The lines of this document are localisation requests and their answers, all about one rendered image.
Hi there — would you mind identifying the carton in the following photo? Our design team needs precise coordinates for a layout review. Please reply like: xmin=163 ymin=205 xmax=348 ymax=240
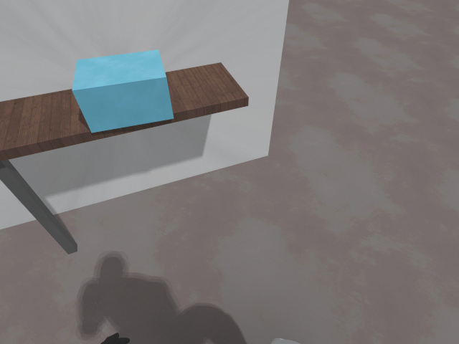
xmin=72 ymin=49 xmax=174 ymax=133

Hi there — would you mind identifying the table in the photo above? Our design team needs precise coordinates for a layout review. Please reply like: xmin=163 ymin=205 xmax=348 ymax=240
xmin=0 ymin=62 xmax=249 ymax=254

